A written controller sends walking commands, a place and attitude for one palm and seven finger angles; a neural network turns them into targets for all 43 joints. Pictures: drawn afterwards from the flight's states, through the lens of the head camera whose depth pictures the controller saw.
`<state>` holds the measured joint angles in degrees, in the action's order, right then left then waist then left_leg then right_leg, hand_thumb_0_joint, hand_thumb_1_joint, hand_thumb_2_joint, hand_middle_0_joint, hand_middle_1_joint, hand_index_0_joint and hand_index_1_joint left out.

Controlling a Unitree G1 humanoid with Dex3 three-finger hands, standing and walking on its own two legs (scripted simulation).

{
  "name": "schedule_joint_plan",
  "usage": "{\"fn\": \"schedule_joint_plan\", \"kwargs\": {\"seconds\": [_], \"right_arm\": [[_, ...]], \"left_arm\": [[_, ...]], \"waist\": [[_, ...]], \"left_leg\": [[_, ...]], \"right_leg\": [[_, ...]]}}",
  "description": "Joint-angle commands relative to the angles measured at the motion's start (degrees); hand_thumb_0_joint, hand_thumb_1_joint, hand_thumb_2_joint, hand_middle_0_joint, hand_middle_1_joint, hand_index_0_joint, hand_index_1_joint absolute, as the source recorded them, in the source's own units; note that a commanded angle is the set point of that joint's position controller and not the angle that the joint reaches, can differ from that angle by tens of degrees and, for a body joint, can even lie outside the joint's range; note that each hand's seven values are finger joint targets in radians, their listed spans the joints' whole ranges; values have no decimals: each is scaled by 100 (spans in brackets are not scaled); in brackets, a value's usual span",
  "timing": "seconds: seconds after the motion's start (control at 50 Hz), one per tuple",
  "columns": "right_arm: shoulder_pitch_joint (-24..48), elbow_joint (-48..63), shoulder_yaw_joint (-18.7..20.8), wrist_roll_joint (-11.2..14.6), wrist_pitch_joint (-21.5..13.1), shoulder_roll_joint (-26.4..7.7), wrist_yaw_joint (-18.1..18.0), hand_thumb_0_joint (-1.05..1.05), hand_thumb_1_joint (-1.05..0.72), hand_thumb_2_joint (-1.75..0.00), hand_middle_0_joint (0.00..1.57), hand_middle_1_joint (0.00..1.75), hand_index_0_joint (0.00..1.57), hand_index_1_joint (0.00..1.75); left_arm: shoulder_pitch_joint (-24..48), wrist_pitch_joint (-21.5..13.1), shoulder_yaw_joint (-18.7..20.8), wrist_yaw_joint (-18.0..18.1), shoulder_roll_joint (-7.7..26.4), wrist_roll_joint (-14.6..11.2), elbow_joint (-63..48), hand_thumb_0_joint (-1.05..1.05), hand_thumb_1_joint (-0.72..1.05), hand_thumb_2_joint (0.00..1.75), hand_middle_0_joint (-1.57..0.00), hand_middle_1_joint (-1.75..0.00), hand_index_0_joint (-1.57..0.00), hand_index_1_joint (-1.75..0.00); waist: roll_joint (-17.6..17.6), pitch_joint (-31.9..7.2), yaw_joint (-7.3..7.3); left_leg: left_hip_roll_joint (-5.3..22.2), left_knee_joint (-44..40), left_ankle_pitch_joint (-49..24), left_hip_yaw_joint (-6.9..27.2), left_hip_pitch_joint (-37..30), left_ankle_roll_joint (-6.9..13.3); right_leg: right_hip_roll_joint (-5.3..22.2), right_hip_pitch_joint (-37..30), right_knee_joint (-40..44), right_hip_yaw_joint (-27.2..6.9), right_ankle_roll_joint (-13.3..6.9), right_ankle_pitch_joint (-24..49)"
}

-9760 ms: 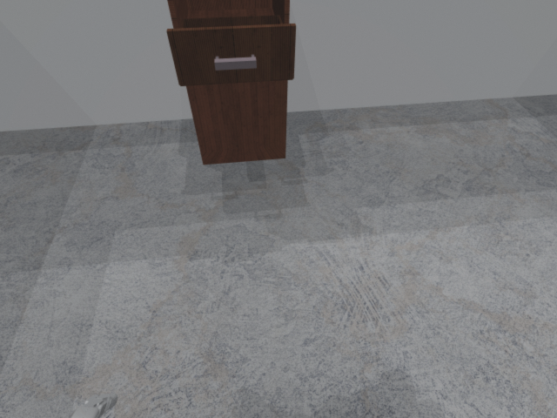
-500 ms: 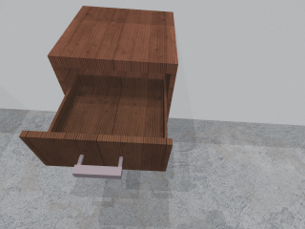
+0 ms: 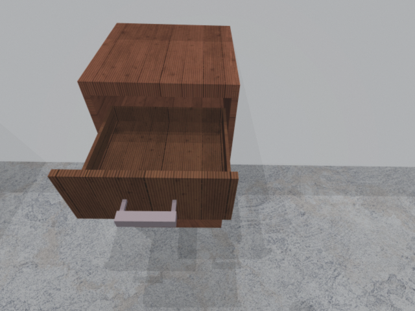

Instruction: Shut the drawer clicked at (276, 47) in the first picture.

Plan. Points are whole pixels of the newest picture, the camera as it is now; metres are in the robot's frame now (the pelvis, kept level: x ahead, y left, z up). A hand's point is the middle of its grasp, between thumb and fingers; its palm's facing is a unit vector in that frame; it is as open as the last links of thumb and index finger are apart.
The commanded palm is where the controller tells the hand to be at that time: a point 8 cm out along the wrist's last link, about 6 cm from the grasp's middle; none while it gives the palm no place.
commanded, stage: come to a stop and stand still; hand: left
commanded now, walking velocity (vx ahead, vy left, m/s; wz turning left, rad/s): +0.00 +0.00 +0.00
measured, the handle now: (148, 211) +0.34 +0.16 -0.04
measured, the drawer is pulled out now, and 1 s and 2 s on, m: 0.30 0.30 0.30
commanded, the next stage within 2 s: look again from close up in 0.82 s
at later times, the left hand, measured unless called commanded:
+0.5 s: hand out of the picture +0.00 +0.22 -0.17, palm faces +0.01 -0.99 -0.16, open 7.4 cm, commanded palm none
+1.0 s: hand out of the picture +0.01 +0.23 -0.17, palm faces +0.00 -0.98 -0.18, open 7.4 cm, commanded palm none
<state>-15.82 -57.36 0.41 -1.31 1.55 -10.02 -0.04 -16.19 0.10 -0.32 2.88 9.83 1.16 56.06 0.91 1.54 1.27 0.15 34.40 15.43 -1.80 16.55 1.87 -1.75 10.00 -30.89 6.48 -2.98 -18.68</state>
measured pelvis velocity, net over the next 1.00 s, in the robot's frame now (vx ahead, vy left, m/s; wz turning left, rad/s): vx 0.02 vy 0.06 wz -0.01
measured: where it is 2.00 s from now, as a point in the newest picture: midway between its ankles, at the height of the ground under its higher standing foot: outside the picture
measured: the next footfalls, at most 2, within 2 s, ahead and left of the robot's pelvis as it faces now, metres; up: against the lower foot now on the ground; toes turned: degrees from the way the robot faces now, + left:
none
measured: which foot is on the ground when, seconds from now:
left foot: down 0.00-1.00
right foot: down 0.00-1.00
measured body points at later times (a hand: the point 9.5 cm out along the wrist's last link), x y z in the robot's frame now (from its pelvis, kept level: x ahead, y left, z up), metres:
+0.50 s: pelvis +0.01 +0.06 +0.01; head +0.03 +0.08 +0.46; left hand +0.00 +0.28 -0.16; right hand +0.03 -0.17 -0.14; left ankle +0.04 +0.09 -0.73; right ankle -0.02 -0.09 -0.73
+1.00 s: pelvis +0.02 +0.06 +0.01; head +0.04 +0.08 +0.46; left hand +0.02 +0.29 -0.15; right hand +0.02 -0.16 -0.14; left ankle +0.04 +0.09 -0.73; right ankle -0.02 -0.09 -0.73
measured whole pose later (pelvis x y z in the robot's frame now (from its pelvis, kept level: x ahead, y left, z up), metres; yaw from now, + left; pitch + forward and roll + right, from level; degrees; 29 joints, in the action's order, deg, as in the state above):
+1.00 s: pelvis +0.02 +0.06 +0.01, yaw -1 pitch +0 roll +0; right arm -15.4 -64.4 -0.6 -0.2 -1.5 -8.6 -1.1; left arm -17.8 0.0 -0.7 2.6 9.7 1.1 62.1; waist -1.9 2.1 -0.4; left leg -6.3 20.7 10.3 -4.9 10.5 7.4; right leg 4.2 7.3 -23.5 3.4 2.6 -15.6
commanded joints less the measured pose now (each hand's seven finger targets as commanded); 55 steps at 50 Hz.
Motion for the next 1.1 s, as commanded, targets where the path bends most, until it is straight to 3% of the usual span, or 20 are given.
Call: {"fn": "schedule_joint_plan", "kwargs": {"seconds": [0.0, 0.04, 0.08, 0.16, 0.26, 0.44, 0.64, 0.86, 1.08], "right_arm": [[-237, 260, 76, -27, -147, -562, -34, 0, -90, -90, 20, 30, 20, 30], [-192, 275, 66, -29, -187, -611, -48, 0, -90, -90, 20, 30, 20, 30], [-124, 277, 71, -13, -210, -655, -55, 0, -90, -90, 20, 30, 20, 30], [-217, 171, 69, 24, -274, -656, -70, 0, -90, -90, 20, 30, 20, 30], [-337, -14, 59, 51, -315, -601, -86, 0, -90, -90, 20, 30, 20, 30], [-292, -254, 45, 94, -352, -605, -125, 0, -90, -90, 20, 30, 20, 30], [-238, -373, 47, 114, -386, -635, -169, 0, -90, -90, 20, 30, 20, 30], [-217, -490, 46, 117, -393, -612, -163, 0, -90, -90, 20, 30, 20, 30], [-335, -626, 23, 122, -410, -488, -140, 0, -90, -90, 20, 30, 20, 30]], "left_arm": [[-7, -48, 197, -7, 739, -25, -394, 0, 90, 90, -20, -30, -20, -30], [-157, -19, 181, -34, 675, -36, -365, 0, 90, 90, -20, -30, -20, -30], [-299, -30, 150, -51, 604, -37, -282, 0, 90, 90, -20, -30, -20, -30], [-370, -63, 101, -71, 535, -36, -169, 0, 90, 90, -20, -30, -20, -30], [-398, -97, 57, -65, 458, -37, 2, 0, 90, 90, -20, -30, -20, -30], [-622, -72, 2, -40, 399, -16, 312, 0, 90, 90, -20, -30, -20, -30], [-712, -53, 11, -15, 407, -15, 454, 0, 90, 90, -20, -30, -20, -30], [-683, -33, 40, -25, 434, -12, 476, 0, 90, 90, -20, -30, -20, -30], [-682, -69, 37, -19, 415, -31, 470, 0, 90, 90, -20, -30, -20, -30]], "waist": [[88, 770, -38], [449, 491, -162], [296, 279, -247], [194, -133, -249], [-88, -126, -177], [126, 182, -167], [55, 59, -162], [15, 167, -181], [-131, 99, -184]], "left_leg": [[393, -954, 641, 718, 422, 58], [550, -1470, 975, 1096, 637, 173], [606, -1665, 1085, 1254, 699, 229], [656, -1765, 672, 1321, 262, 282], [652, -1673, 47, 1211, -119, 280], [736, -1907, -555, 1273, -535, 254], [758, -1874, -1446, 1206, -1020, 100], [705, -2034, -1035, 1187, -903, 31], [607, -1880, -1093, 1040, -830, 143]], "right_leg": [[811, 950, 1018, -977, -159, -1033], [613, 505, 672, -735, -48, -719], [560, 177, 556, -643, -9, -406], [583, 35, 565, -592, 20, -34], [674, 117, 723, -600, 59, 255], [683, 336, 808, -520, 163, 349], [742, 331, 836, -542, 227, 422], [775, 282, 897, -580, 225, 431], [855, 89, 1043, -635, 192, 667]]}}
